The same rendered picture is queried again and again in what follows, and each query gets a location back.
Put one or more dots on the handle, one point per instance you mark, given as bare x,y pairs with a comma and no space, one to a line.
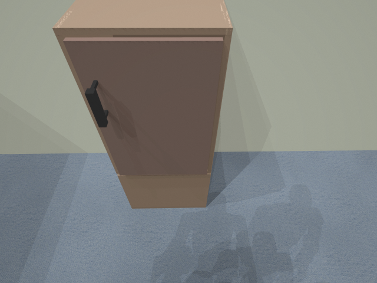
95,104

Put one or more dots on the cupboard door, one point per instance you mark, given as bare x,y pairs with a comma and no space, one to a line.
160,93

